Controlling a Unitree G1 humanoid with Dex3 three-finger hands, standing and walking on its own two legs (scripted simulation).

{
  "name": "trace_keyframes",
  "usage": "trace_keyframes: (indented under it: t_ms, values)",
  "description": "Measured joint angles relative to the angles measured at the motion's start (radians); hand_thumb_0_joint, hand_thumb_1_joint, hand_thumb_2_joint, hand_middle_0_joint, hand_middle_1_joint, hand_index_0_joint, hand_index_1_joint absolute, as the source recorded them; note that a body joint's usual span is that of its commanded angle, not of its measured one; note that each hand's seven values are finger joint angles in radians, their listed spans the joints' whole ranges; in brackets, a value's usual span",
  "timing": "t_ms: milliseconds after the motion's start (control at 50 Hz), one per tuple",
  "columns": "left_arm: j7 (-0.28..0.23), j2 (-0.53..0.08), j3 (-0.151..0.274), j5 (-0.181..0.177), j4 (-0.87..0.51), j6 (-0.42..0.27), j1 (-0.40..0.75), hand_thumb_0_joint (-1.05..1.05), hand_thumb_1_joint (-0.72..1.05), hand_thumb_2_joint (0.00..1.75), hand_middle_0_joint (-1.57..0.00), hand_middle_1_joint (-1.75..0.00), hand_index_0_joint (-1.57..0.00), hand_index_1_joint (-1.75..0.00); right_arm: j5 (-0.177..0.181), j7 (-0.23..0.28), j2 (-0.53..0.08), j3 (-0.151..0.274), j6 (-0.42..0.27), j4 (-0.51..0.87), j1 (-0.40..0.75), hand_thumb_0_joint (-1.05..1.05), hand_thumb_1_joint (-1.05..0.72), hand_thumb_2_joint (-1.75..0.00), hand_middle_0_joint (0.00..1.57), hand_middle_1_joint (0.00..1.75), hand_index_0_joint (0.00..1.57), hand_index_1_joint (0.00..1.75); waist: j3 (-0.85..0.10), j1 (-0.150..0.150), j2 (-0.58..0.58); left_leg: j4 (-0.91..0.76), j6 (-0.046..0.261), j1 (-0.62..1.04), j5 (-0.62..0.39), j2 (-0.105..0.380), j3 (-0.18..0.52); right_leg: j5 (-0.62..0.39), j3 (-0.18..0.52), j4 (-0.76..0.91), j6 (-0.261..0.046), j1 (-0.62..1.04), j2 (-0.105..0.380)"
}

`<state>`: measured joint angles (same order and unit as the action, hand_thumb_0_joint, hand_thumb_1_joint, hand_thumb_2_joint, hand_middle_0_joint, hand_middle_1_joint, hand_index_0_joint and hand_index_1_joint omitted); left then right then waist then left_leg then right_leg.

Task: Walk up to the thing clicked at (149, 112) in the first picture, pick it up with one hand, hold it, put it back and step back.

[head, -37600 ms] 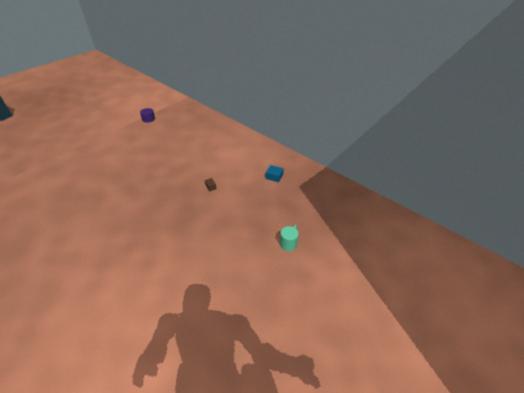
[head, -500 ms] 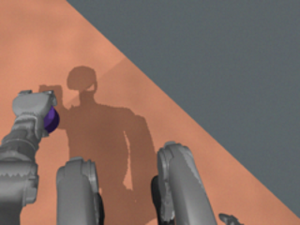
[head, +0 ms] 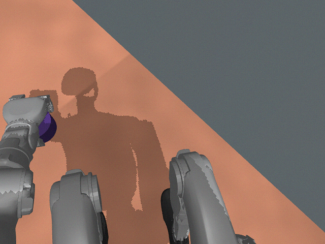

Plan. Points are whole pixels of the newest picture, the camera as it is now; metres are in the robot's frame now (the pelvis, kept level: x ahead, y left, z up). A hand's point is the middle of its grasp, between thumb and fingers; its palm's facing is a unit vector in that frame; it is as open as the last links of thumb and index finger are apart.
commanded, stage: lower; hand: left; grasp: from above
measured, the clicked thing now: (34, 125) +0.47 +0.27 -0.19
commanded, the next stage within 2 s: rest in 0.26 s
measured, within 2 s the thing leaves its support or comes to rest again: neither
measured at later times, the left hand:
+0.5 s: hand (45, 129) +0.46 +0.25 -0.23, palm faces -0.47 -0.07 -0.88, open 11.2 cm
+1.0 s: hand (50, 130) +0.47 +0.25 -0.27, palm faces -0.47 -0.11 -0.88, open 11.2 cm
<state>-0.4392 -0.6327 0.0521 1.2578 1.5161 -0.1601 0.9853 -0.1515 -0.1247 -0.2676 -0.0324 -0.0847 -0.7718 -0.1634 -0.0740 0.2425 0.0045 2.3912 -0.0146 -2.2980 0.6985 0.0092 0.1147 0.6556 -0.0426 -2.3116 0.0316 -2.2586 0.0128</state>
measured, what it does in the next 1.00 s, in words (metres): stands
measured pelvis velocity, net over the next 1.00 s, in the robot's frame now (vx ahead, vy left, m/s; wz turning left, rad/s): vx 0.01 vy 0.00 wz -0.09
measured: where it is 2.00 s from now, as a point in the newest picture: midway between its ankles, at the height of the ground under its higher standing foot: (139, 243)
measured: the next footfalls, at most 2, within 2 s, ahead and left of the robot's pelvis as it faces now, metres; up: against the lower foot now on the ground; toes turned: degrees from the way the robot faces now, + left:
none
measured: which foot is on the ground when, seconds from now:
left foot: down 0.00-1.00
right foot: down 0.00-1.00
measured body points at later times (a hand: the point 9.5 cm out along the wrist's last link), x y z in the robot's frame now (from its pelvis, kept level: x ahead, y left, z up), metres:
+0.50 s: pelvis +0.01 +0.00 -0.02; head +0.26 +0.07 +0.34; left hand +0.48 +0.25 -0.18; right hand +0.03 -0.27 -0.12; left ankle +0.08 +0.13 -0.30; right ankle +0.10 -0.13 -0.30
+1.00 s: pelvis +0.01 +0.00 -0.04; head +0.28 +0.08 +0.32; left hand +0.49 +0.25 -0.22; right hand +0.02 -0.27 -0.12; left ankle +0.08 +0.13 -0.30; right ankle +0.10 -0.13 -0.30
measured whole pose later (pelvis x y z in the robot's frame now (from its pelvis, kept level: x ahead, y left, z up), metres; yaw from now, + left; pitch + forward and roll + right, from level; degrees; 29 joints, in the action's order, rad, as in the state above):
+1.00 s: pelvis +0.01 +0.00 -0.04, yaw -5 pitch +31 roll -11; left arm -0.63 -0.82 0.17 1.33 1.73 -0.22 1.02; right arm -0.28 -0.26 -0.31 -0.15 -0.19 -0.76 -0.13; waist 0.07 0.35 -0.06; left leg 2.56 -0.02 -2.37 0.75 0.01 0.20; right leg 0.67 -0.11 -2.41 0.05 -2.30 -0.01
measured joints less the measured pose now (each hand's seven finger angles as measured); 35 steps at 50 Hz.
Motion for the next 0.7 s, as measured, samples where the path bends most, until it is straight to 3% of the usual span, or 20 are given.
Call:
trace_keyframes:
  t_ms: [140,320,620,700]
  values:
    - [-0.015,-0.019,0.0,0.008,0.059,-0.011,0.022,-0.01,-0.28,0.8,-0.38,-0.93,-0.55,-0.9,-0.012,-0.005,-0.008,-0.019,-0.009,0.004,0.013,0.0,-0.91,-0.89,0.2,0.3,0.2,0.29,0.014,0.013,-0.01,0.018,-0.001,-0.013,0.004,0.0,0.011,0.0,-0.009,-0.011,0.001,-0.01,-0.003]
    - [-0.073,-0.05,0.029,0.042,0.083,-0.026,0.017,-0.01,-0.28,0.79,-0.38,-0.93,-0.55,-0.91,-0.037,-0.023,-0.012,-0.039,-0.027,0.009,0.013,0.0,-0.91,-0.89,0.2,0.3,0.2,0.29,0.04,0.037,-0.027,0.059,-0.004,-0.037,0.015,-0.002,0.027,0.007,-0.02,-0.042,0.002,-0.028,-0.005]
    - [-0.122,-0.095,0.053,0.036,0.148,-0.02,0.032,-0.01,-0.26,0.78,-0.37,-0.94,-0.53,-0.91,-0.078,-0.078,-0.008,-0.079,-0.059,-0.002,0.02,0.0,-0.9,-0.89,0.2,0.3,0.2,0.3,0.086,0.068,-0.037,0.111,-0.004,-0.059,0.04,0.001,0.05,0.018,-0.035,-0.076,0.009,-0.047,-0.015]
    - [-0.138,-0.117,0.08,0.048,0.162,-0.034,0.033,-0.01,-0.26,0.78,-0.37,-0.94,-0.53,-0.91,-0.09,-0.093,-0.013,-0.092,-0.073,0.005,0.023,0.0,-0.9,-0.89,0.2,0.3,0.2,0.3,0.104,0.079,-0.042,0.126,-0.007,-0.059,0.047,0.0,0.06,0.02,-0.043,-0.085,0.009,-0.045,-0.017]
